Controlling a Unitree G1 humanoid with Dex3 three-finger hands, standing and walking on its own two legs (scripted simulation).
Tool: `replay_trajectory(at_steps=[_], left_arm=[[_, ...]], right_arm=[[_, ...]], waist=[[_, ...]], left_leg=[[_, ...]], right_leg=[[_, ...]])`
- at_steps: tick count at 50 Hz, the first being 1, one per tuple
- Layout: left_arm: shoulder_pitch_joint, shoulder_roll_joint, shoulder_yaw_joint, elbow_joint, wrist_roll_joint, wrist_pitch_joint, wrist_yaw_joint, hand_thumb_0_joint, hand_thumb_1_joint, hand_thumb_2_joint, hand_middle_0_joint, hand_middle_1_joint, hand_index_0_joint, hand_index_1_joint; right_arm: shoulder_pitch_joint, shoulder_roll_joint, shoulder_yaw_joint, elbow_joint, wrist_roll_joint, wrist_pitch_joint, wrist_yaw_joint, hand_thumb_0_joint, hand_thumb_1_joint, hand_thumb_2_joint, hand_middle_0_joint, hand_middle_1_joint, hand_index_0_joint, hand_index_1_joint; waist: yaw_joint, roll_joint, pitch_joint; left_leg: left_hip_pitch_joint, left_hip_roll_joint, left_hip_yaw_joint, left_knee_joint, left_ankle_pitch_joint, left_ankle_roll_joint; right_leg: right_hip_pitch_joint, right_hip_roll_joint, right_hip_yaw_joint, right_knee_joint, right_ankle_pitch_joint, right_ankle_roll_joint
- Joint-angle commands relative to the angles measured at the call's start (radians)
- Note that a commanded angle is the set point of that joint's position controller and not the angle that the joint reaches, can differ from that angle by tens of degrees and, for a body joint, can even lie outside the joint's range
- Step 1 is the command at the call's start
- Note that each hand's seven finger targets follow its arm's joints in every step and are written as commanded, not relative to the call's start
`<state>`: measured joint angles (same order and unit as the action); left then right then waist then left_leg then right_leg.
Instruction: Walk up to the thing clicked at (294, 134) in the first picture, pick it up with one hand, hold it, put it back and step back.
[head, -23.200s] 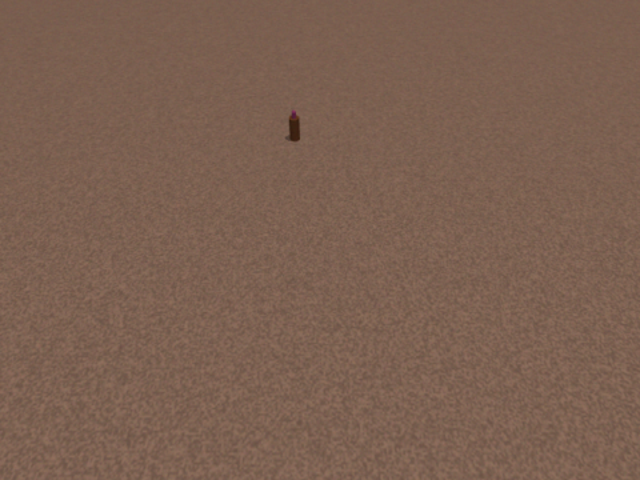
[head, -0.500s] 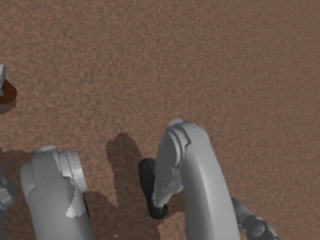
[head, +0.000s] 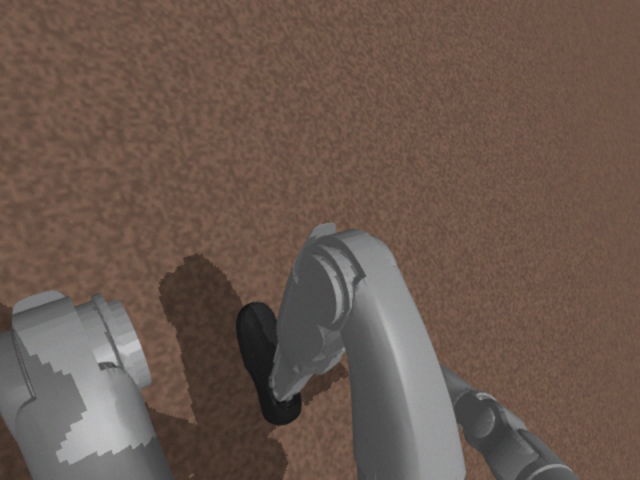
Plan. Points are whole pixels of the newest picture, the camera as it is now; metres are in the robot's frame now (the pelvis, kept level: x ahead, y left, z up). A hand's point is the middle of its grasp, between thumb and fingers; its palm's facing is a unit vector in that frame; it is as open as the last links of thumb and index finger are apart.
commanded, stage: lower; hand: left
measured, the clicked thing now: out of the picture +0.47 +0.31 -0.19
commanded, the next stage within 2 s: loosen in 0.44 s
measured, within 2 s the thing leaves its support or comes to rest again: rests again in 0.98 s
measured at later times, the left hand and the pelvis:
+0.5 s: hand out of the picture +0.47 +0.30 -0.18, palm faces +0.37 -0.93 -0.02, open 6.0 cm; pelvis +0.00 +0.01 +0.00, yaw -2 degrees
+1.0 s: hand out of the picture +0.48 +0.30 -0.18, palm faces +0.37 -0.93 -0.01, open 11.5 cm; pelvis -0.01 +0.01 +0.00, yaw -3 degrees
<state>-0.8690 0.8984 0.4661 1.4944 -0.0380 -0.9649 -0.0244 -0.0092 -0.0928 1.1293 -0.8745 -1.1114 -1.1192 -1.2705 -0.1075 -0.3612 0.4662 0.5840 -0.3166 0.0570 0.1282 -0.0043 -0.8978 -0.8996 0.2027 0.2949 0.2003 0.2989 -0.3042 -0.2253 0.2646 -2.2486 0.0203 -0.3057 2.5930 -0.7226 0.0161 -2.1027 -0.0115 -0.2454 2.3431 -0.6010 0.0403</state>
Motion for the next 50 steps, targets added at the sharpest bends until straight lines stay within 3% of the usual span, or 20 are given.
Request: replay_trajectory(at_steps=[1,7,9,16,27,28,35,39,42,50], left_arm=[[-0.304,0.130,-0.006,-0.155,-0.012,-0.107,0.005,0.000,0.456,1.316,-1.322,-1.417,-1.325,-1.423],[-0.308,0.169,-0.012,-0.120,-0.011,-0.127,0.014,0.000,0.427,1.297,-1.328,-1.413,-1.333,-1.417],[-0.303,0.177,-0.004,-0.127,-0.012,-0.135,0.016,0.000,0.428,1.307,-1.344,-1.423,-1.349,-1.428],[-0.307,0.195,-0.021,-0.103,-0.001,-0.154,0.024,0.000,0.420,1.297,-1.336,-1.418,-1.342,-1.422],[-0.269,0.206,-0.013,-0.051,-0.013,-0.174,0.033,0.000,0.387,1.262,-1.327,-1.385,-1.331,-1.390],[-0.271,0.201,-0.022,-0.049,-0.011,-0.176,0.031,0.000,0.409,1.182,-1.324,-1.344,-1.346,-1.329],[-0.270,0.200,-0.026,-0.047,-0.013,-0.185,0.029,0.000,0.005,0.670,-1.055,-0.948,-1.080,-0.919],[-0.267,0.208,-0.029,-0.031,-0.012,-0.176,0.026,0.000,-0.257,0.454,-0.796,-0.655,-0.793,-0.653],[-0.266,0.206,-0.027,-0.016,-0.008,-0.170,0.028,0.000,-0.386,0.359,-0.721,-0.566,-0.715,-0.567],[-0.253,0.200,-0.020,-0.013,-0.010,-0.161,0.029,0.000,-0.498,0.226,-0.478,-0.357,-0.471,-0.361]], right_arm=[[0.097,-0.355,-0.084,-0.002,-0.019,0.017,-0.017,0.000,-0.893,-0.902,0.200,0.299,0.200,0.299],[0.066,-0.363,-0.059,-0.011,-0.027,0.022,-0.022,0.000,-0.893,-0.901,0.200,0.299,0.199,0.299],[0.068,-0.362,-0.050,-0.013,-0.034,0.023,-0.023,0.000,-0.892,-0.901,0.200,0.299,0.200,0.299],[0.040,-0.379,-0.033,-0.009,-0.044,0.028,-0.026,0.000,-0.894,-0.900,0.200,0.299,0.199,0.299],[0.015,-0.384,-0.012,-0.017,-0.055,0.028,-0.030,0.000,-0.894,-0.899,0.200,0.299,0.199,0.299],[0.003,-0.384,-0.013,-0.017,-0.054,0.027,-0.031,0.000,-0.899,-0.895,0.200,0.299,0.200,0.299],[0.002,-0.385,-0.013,-0.017,-0.055,0.028,-0.030,0.000,-0.906,-0.890,0.200,0.300,0.200,0.300],[0.005,-0.387,-0.011,-0.012,-0.054,0.028,-0.034,0.000,-0.906,-0.895,0.200,0.300,0.200,0.300],[0.002,-0.387,-0.012,-0.017,-0.053,0.033,-0.033,0.000,-0.905,-0.894,0.200,0.300,0.200,0.300],[0.004,-0.378,-0.009,-0.029,-0.053,0.034,-0.034,0.000,-0.908,-0.897,0.200,0.300,0.200,0.300]], waist=[[-0.139,0.592,-0.609],[-0.150,0.584,-0.566],[-0.153,0.588,-0.587],[-0.172,0.634,-0.533],[-0.189,0.573,-0.513],[-0.187,0.583,-0.492],[-0.188,0.588,-0.499],[-0.185,0.586,-0.496],[-0.186,0.584,-0.482],[-0.186,0.552,-0.495]], left_leg=[[0.479,0.054,0.033,-0.325,0.215,-0.041],[0.447,0.055,0.021,-0.323,0.170,-0.040],[0.482,0.061,0.014,-0.321,0.209,-0.043],[0.511,0.070,-0.016,-0.339,0.219,-0.054],[0.471,0.065,-0.011,-0.317,0.184,-0.041],[0.463,0.065,-0.013,-0.324,0.168,-0.043],[0.477,0.067,-0.016,-0.329,0.175,-0.045],[0.469,0.067,-0.011,-0.324,0.187,-0.043],[0.472,0.071,-0.023,-0.337,0.177,-0.047],[0.466,0.068,-0.014,-0.324,0.185,-0.039]], right_leg=[[0.319,0.067,-0.063,-0.149,0.217,-0.040],[0.317,0.075,-0.074,-0.155,0.194,-0.039],[0.336,0.077,-0.077,-0.152,0.222,-0.036],[0.306,0.078,-0.094,-0.145,0.225,-0.037],[0.335,0.088,-0.102,-0.174,0.218,-0.033],[0.318,0.088,-0.103,-0.169,0.205,-0.035],[0.325,0.089,-0.103,-0.169,0.209,-0.036],[0.331,0.091,-0.098,-0.173,0.219,-0.037],[0.311,0.089,-0.107,-0.169,0.207,-0.038],[0.325,0.094,-0.104,-0.182,0.216,-0.036]])
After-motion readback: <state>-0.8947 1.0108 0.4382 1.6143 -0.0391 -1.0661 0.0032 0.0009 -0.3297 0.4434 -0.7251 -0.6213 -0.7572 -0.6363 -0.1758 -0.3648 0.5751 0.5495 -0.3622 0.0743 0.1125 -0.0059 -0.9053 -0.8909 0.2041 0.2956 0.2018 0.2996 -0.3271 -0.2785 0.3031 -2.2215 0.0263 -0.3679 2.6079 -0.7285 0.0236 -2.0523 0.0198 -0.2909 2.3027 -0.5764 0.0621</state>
